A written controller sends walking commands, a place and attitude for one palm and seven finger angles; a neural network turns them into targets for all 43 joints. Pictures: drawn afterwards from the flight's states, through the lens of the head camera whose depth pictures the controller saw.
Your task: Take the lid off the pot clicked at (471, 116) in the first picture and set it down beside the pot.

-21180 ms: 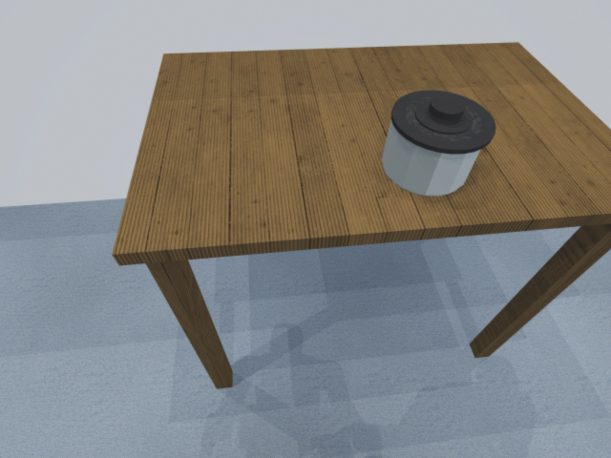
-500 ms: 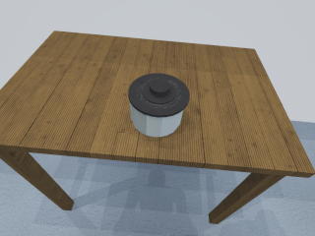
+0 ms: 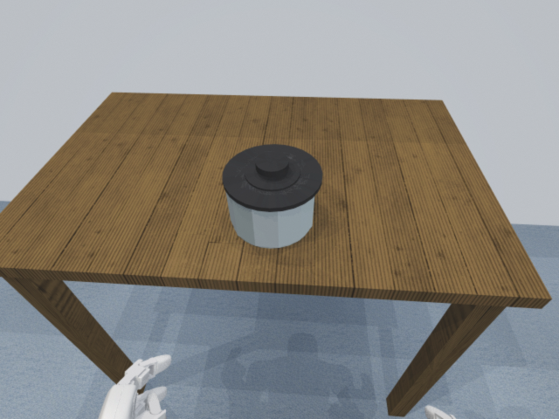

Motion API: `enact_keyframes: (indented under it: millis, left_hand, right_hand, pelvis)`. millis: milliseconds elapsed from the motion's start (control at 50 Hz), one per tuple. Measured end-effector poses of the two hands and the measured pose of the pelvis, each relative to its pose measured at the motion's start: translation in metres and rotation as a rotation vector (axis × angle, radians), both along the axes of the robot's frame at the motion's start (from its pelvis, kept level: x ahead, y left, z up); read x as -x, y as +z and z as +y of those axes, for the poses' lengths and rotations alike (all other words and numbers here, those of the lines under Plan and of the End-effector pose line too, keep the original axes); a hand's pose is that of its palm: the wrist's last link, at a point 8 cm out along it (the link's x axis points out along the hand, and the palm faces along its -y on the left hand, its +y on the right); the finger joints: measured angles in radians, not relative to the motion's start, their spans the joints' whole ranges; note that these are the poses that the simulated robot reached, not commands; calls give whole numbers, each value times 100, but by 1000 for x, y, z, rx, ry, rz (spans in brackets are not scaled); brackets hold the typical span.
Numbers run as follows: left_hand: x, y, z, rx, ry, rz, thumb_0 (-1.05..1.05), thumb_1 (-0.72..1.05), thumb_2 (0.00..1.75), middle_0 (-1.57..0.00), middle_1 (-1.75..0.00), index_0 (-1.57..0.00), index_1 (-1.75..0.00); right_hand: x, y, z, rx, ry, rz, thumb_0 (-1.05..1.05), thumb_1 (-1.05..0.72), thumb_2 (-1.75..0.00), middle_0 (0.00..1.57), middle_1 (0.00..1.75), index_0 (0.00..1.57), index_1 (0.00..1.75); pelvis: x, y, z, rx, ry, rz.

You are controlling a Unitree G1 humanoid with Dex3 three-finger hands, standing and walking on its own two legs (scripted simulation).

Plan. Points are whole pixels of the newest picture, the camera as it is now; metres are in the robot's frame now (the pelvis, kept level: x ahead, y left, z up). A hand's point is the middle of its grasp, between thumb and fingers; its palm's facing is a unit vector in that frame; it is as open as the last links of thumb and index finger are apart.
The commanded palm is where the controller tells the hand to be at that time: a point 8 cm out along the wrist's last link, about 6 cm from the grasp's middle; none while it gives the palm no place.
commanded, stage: lift the closed hand beside the body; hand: left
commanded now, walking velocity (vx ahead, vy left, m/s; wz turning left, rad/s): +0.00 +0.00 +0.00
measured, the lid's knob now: (272, 164) +0.47 +0.04 +0.14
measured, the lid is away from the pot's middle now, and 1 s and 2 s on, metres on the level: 0.00 0.00 0.00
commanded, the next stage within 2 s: raise the hand higher, near the body in 0.38 s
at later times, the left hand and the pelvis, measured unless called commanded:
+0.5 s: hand out of the picture +0.11 +0.18 +0.05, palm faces +0.29 -0.88 -0.38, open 3.1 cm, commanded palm +0.05 +0.22 +0.09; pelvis -0.02 -0.06 +0.00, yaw +2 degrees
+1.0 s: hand (104, 382) +0.14 +0.19 +0.12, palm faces +0.32 -0.85 -0.42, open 3.1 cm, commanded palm +0.09 +0.23 +0.14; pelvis -0.01 -0.04 +0.00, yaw +1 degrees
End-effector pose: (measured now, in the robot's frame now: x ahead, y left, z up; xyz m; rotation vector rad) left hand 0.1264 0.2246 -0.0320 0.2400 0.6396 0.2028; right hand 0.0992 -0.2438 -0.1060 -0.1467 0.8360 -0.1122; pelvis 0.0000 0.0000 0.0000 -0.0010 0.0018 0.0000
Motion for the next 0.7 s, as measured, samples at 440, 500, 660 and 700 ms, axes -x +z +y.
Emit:
enact_keyframes:
  millis: [440, 500, 660, 700]
  left_hand:
    - [56, 95, -10, -139, 94, -323, 2, 90, 90, -121, -140, -121, -140]
    - [52, 108, -10, -177, 73, -340, 2, 89, 90, -125, -144, -125, -144]
    - [42, 131, -9, -246, 20, -384, 2, 89, 90, -129, -149, -129, -149]
    - [39, 136, -9, -252, 8, -403, 2, 89, 90, -130, -149, -129, -149]
  right_hand:
    - [-77, 45, -10, -2, 140, -241, 2, -90, -90, 20, 30, 20, 30]
    - [-63, 32, -14, -16, 110, -186, 2, -90, -90, 20, 30, 20, 30]
    - [-50, 22, -28, -13, 41, -152, 2, -90, -90, 20, 30, 20, 30]
    - [-54, 24, -31, -4, 35, -167, 2, -90, -90, 20, 30, 20, 30]
  pelvis:
    - [21, 2, -58, 14, 39, -42]
    - [19, 3, -60, 12, 33, -47]
    - [14, 4, -58, 7, 16, -51]
    - [13, 4, -57, 6, 15, -51]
